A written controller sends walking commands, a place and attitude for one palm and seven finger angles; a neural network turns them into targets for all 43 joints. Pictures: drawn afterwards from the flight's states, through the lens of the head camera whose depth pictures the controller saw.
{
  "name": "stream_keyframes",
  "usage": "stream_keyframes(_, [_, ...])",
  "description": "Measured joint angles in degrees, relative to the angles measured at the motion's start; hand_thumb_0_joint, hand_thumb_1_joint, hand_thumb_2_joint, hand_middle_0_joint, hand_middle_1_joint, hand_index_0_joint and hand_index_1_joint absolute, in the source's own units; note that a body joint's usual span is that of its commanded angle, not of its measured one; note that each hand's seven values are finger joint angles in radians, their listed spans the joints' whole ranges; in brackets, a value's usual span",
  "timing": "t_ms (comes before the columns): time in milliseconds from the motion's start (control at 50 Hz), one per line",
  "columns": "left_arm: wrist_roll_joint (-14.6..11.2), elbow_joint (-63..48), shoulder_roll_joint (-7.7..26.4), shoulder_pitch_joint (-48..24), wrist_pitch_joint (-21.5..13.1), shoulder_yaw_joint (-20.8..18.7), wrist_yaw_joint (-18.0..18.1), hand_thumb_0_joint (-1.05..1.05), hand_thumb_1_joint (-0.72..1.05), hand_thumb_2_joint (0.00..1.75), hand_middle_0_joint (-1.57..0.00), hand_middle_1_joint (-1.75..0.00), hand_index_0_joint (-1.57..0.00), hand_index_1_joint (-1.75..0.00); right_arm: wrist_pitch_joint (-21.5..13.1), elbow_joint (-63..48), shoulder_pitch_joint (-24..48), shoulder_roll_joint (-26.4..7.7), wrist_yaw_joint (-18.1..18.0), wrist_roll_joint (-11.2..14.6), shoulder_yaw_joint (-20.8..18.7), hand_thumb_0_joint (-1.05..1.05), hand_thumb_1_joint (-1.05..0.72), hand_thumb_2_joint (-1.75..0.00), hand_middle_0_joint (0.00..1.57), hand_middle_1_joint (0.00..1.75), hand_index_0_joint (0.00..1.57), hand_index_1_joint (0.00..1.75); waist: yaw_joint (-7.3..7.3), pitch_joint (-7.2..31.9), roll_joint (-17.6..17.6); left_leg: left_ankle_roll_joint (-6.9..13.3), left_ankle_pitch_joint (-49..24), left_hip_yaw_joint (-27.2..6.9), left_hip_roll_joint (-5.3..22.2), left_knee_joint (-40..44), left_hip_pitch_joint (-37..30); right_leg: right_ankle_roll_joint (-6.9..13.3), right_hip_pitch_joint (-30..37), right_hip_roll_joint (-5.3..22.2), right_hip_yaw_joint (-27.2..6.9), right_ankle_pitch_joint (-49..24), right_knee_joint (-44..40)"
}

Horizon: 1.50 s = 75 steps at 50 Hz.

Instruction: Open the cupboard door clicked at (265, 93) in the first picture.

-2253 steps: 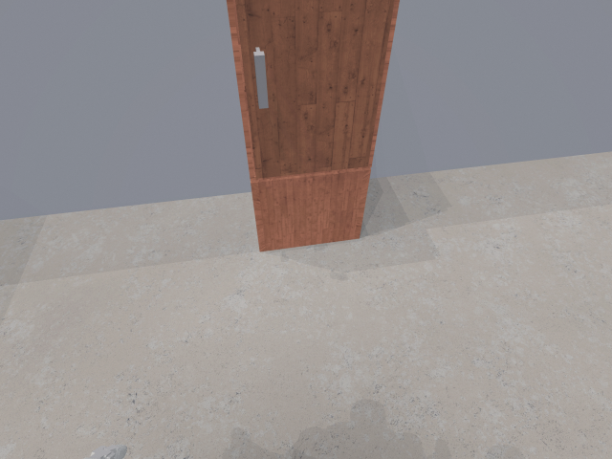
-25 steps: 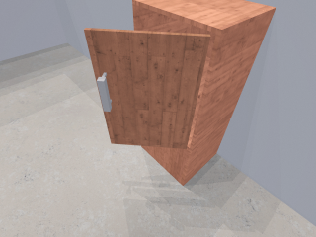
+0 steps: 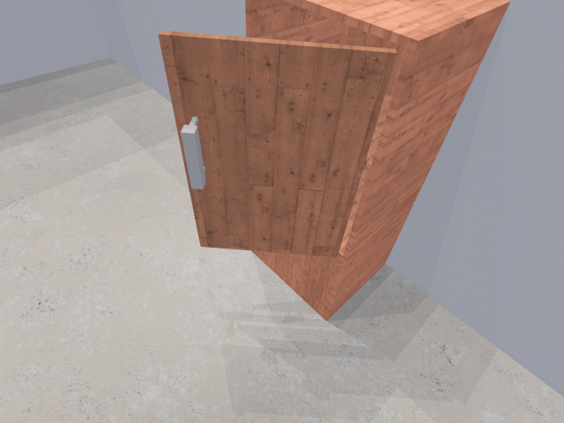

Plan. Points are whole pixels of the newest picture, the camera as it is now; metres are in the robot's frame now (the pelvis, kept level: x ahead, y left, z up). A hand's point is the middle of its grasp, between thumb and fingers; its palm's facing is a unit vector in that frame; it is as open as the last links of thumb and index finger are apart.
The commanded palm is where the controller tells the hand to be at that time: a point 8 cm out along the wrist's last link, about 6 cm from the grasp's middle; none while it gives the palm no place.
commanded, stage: shuffle to correct the standing spot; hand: left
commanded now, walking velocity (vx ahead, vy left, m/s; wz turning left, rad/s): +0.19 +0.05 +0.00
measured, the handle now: (196, 153) +0.62 +0.23 +0.03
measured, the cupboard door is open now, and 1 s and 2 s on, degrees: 43 43 43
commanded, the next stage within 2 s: come to a stop and stand still in 0.18 s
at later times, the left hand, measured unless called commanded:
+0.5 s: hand out of the picture +0.10 +0.20 -0.19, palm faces +0.06 -0.99 -0.15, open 7.3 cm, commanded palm none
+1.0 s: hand out of the picture +0.09 +0.20 -0.17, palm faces -0.01 -0.97 -0.23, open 7.4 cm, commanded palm none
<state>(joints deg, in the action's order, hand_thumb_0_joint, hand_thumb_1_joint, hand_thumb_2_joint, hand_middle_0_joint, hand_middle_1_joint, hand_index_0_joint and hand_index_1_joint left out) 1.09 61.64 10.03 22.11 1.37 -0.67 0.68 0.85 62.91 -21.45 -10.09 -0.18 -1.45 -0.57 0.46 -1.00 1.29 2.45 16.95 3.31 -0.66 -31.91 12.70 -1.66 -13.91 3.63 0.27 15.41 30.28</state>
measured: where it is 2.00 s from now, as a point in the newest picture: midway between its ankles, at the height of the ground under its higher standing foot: outside the picture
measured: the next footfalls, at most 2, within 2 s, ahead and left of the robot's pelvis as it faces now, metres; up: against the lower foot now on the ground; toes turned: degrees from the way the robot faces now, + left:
right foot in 0.28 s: +0.13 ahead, -0.13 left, +0.00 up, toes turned -9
left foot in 0.48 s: +0.16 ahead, +0.13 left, +0.00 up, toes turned +6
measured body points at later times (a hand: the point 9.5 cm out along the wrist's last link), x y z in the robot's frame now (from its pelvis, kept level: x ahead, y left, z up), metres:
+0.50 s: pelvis +0.08 +0.04 -0.01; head +0.09 +0.06 +0.44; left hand +0.10 +0.25 -0.18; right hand +0.08 -0.19 -0.16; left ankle +0.12 +0.13 -0.74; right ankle +0.09 -0.12 -0.73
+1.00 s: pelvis +0.04 +0.02 +0.00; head +0.06 +0.01 +0.45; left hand +0.09 +0.25 -0.15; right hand +0.07 -0.22 -0.16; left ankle +0.11 +0.12 -0.72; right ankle +0.04 -0.12 -0.73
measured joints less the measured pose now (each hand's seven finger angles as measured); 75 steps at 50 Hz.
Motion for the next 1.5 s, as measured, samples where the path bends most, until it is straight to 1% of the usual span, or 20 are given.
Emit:
stream_keyframes(60, [0.39, 0.59, -1.08, 1.2, 0.41, -0.17, 0.02, 0.01, 0.91, 0.9, -0.2, -0.3, -0.2, -0.3, -0.48, 0.1, -1.42, 1.26, -0.09, 0.05, -0.14, 0.0, -0.91, -0.89, 0.2, 0.3, 0.2, 0.3, 0.01, 0.58, 0.19, 0.94, 1.67, 0.89, -0.35, 0.13, -1.12, 1.37, -0.72, 0.28, -0.3, 5.67, 3.78])
stream_keyframes(140, [0.49, 0.38, -2.14, 0.35, 0.15, -0.36, -0.17, 0.01, 0.91, 0.9, -0.2, -0.3, -0.19, -0.3, -2.32, -0.03, -2.25, 2.77, -0.64, 0.02, -0.11, 0.0, -0.91, -0.89, 0.2, 0.3, 0.2, 0.3, -0.81, -0.01, -0.41, 1.62, 0.69, 2.2, -0.29, 4.54, -4.26, 2.46, -5.22, 0.1, 2.54, 9.57, 15.15])
stream_keyframes(180, [0.23, -0.34, -2.44, -1.35, -0.46, -0.53, -0.29, 0.01, 0.91, 0.9, -0.2, -0.3, -0.19, -0.3, -3.1, 0.14, -2.58, 3.45, -0.9, -0.07, 0.1, 0.0, -0.91, -0.89, 0.2, 0.3, 0.2, 0.3, -1.47, -0.68, -0.84, 1.61, -0.17, 2.11, -0.32, 6.95, -5.71, 2.47, -6.23, 0.14, 4.14, 9.54, 14.84])
stream_keyframes(240, [0.38, -1.52, -2.15, -3.98, -1.19, -1.04, 0.34, 0.02, 0.93, 0.9, -0.2, -0.3, -0.2, -0.3, -3.41, 0.95, -3.09, 4.21, -1.15, 0.02, 0.31, 0.0, -0.9, -0.89, 0.2, 0.3, 0.2, 0.3, -1.73, -1.44, -1.53, 1.21, 0.21, 1.86, -0.08, 7.64, -6.93, 2.45, -4.88, -0.38, 6.1, 5.03, 7.14])
stream_keyframes(300, [0.13, -3.22, -0.69, -4.66, -3.21, -1.81, 0.4, 0.03, 0.94, 0.9, -0.2, -0.3, -0.2, -0.3, -2.99, 1.62, -4.3, 4.85, -1.05, 0.54, 0.21, 0.0, -0.9, -0.89, 0.2, 0.3, 0.2, 0.3, -1.09, -0.94, -0.66, 0.51, 5.08, 2.11, -0.56, 0.24, -4.6, 3.39, -1.98, 0.09, 5.77, -2.74, -0.79])
stream_keyframes(360, [-0.12, -3.49, -1.85, -5.58, -3.98, -2.1, 1.03, 0.02, 0.94, 0.9, -0.2, -0.3, -0.2, -0.3, -1.26, 2.25, -2.6, 3.42, -0.83, 0.36, -0.76, 0.0, -0.9, -0.89, 0.2, 0.3, 0.2, 0.3, -0.79, -1.43, -3.62, -0.44, 10.22, 0.46, 1.59, -15.89, 2.53, 1.94, -0.7, -0.79, 7.98, -1.75, 1.02])
stream_keyframes(400, [0.0, -3.61, -2.56, -5.16, -3.61, -2.02, 1.58, 0.02, 0.93, 0.9, -0.2, -0.3, -0.19, -0.3, -0.47, 1.7, -0.64, 2.48, -0.9, 0.44, -1.23, 0.0, -0.9, -0.89, 0.2, 0.3, 0.2, 0.3, -0.58, -1.4, -4.03, -1.26, 9.84, 0.58, 2.62, -19.45, 6.12, 1.07, 0.82, -0.81, 8.25, -1.17, -0.33])
stream_keyframes(440, [0.26, -3.39, -2.72, -4.87, -2.54, -1.86, 1.85, 0.01, 0.93, 0.9, -0.2, -0.3, -0.19, -0.3, -0.28, 0.24, 1.44, 2.13, -0.98, 0.69, -1.55, 0.0, -0.91, -0.89, 0.2, 0.3, 0.2, 0.3, -0.76, -1.52, -3.04, -2.13, 7.09, 1.0, 3.58, -14.89, 7.19, 0.26, 1.47, -0.25, 7.87, -1.08, -0.74])
stream_keyframes(480, [0.21, -3.16, -2.71, -4.81, -1.25, -1.62, 1.8, 0.01, 0.92, 0.9, -0.2, -0.3, -0.19, -0.3, -1.12, -1.66, 2.85, 1.93, -1.02, 0.79, -1.69, 0.0, -0.91, -0.89, 0.2, 0.3, 0.2, 0.3, -0.81, -1.86, -2.1, -2.79, -0.57, 1.13, 4.44, -5.92, 5.84, -0.63, 0.77, 0.3, 7.25, 0.31, 1.69])
stream_keyframes(540, [-0.28, -2.49, -2.12, -5.47, 0.73, -1.63, 1.54, 0.01, 0.92, 0.9, -0.2, -0.3, -0.19, -0.3, -1.61, -2.87, 4.78, 2.62, -1.5, 0.16, -1.72, 0.0, -0.91, -0.89, 0.2, 0.3, 0.2, 0.3, -0.23, -2.06, 0.27, 0.01, 0.0, 2.91, 2.88, -5.44, 5.24, -0.28, -0.67, 1.38, 4.88, 5.2, 5.61])
stream_keyframes(640, [-0.24, -3.12, -1.35, -6.58, 0.91, -1.53, 1.72, 0.01, 0.92, 0.9, -0.2, -0.3, -0.19, -0.3, -1.81, -3.51, 7.63, 2.15, -2.59, -0.17, -1.65, 0.01, -0.94, -0.89, 0.2, 0.3, 0.2, 0.3, 0.31, -2.8, 0.74, 1.67, -3.0, 3.39, 1.5, 1.21, 3.49, 0.47, -2.65, -0.65, 2.83, 10.7, 12.75])
stream_keyframes(780, [-0.1, -4.8, -0.05, -8.36, 1.84, -2.18, 1.34, 0.01, 0.92, 0.9, -0.19, -0.3, -0.19, -0.3, -1.46, -5.45, 11.28, 1.43, -2.96, -0.24, -1.95, 0.01, -0.92, -0.89, 0.2, 0.3, 0.2, 0.3, -0.37, -4.61, -0.73, 1.37, -6.76, 4.28, 2.91, 5.68, 3.33, 0.11, -5.7, -3.34, 1.28, 12.68, 19.82])
stream_keyframes(860, [-0.07, -5.62, 0.24, -9.43, 2.16, -2.45, 0.99, 0.01, 0.91, 0.9, -0.19, -0.3, -0.19, -0.3, -0.66, -5.14, 11.41, 0.78, -2.57, -0.45, -2.27, 0.0, -0.91, -0.89, 0.2, 0.3, 0.2, 0.3, -0.8, -4.41, -1.75, 0.6, -7.72, 4.54, 3.74, 5.36, 4.16, 0.5, -4.0, -2.51, 1.29, 11.12, 14.71])
stream_keyframes(940, [0.35, -6.73, 0.56, -8.37, 0.89, -2.17, 0.98, 0.0, 0.91, 0.9, -0.19, -0.3, -0.19, -0.3, 0.79, -4.23, 9.89, 0.59, -1.76, -0.01, -2.62, 0.0, -0.91, -0.89, 0.2, 0.3, 0.2, 0.3, -0.51, -2.53, -1.15, -0.91, -6.21, 4.84, 3.47, 1.1, 6.95, 1.73, 2.07, -0.65, 0.88, 3.08, -1.11])
stream_keyframes(1000, [0.51, -5.43, -0.99, -7.99, 0.98, -1.29, 1.27, 0.0, 0.91, 0.9, -0.19, -0.3, -0.19, -0.3, 2.42, -3.32, 9.12, -0.23, -1.07, 0.23, -3.11, 0.0, -0.91, -0.89, 0.2, 0.3, 0.2, 0.3, -0.94, -2.2, -3.29, -2.37, 2.71, 1.55, 3.67, -5.94, 9.14, 1.21, 1.66, -1.9, 1.84, 0.83, -0.22])
stream_keyframes(1060, [0.39, -4.56, -2.02, -7.08, 0.93, -0.84, 1.32, 0.0, 0.91, 0.9, -0.2, -0.3, -0.19, -0.3, 2.59, -2.48, 7.7, -0.26, -0.63, 0.26, -3.12, 0.0, -0.91, -0.89, 0.2, 0.3, 0.2, 0.3, -1.16, -1.17, -3.68, -2.62, 3.99, -0.27, 3.37, -11.55, 9.17, 1.09, 1.75, -2.61, 2.3, -0.15, -1.58])
stream_keyframes(1140, [-0.09, -3.17, -1.43, -6.82, 0.52, -0.81, 1.35, 0.01, 0.93, 0.9, -0.2, -0.3, -0.2, -0.3, 0.88, -1.26, 5.48, 0.9, -0.97, 0.36, -2.37, 0.0, -0.91, -0.89, 0.2, 0.3, 0.2, 0.3, -1.62, -0.75, -2.58, -2.42, 0.62, -1.11, 3.17, -1.56, 2.98, 0.77, 0.21, -3.15, 2.81, 0.23, 0.22])
stream_keyframes(1200, [-0.44, -2.01, -0.7, -7.44, 0.32, -0.91, 1.26, 0.01, 0.93, 0.9, -0.2, -0.3, -0.2, -0.3, 0.17, 0.57, 4.67, 2.64, -1.24, 0.18, -1.28, 0.0, -0.91, -0.89, 0.2, 0.3, 0.2, 0.3, -0.58, -1.46, -0.21, -1.58, -1.61, -0.5, 2.08, 1.03, 1.68, 0.47, 1.21, -2.19, 2.26, -1.31, -1.65])
stream_keyframes(1280, [-0.47, -0.43, -0.9, -6.96, -0.31, -0.41, 1.12, 0.01, 0.93, 0.9, -0.2, -0.3, -0.2, -0.3, -0.26, 2.13, 4.38, 3.82, -1.24, 0.41, -0.47, 0.0, -0.91, -0.89, 0.2, 0.3, 0.2, 0.3, 0.19, -1.58, 0.23, -1.6, -4.72, -0.24, 1.51, 5.35, -0.18, 0.53, 2.53, -1.76, 2.11, -3.2, -4.75])
stream_keyframes(1500, [-0.13, 2.63, -3.21, -2.08, -0.81, 0.34, 1.19, 0.0, 0.91, 0.9, -0.2, -0.3, -0.19, -0.3, -0.03, 2.53, 5.01, 3.51, -1.13, 0.46, -0.75, 0.01, -0.92, -0.89, 0.2, 0.3, 0.2, 0.3, 0.12, -0.59, -0.74, -2.07, -7.23, 0.04, 1.53, 8.65, -1.01, 1.01, 2.48, -1.89, 1.89, -4.84, -6.42])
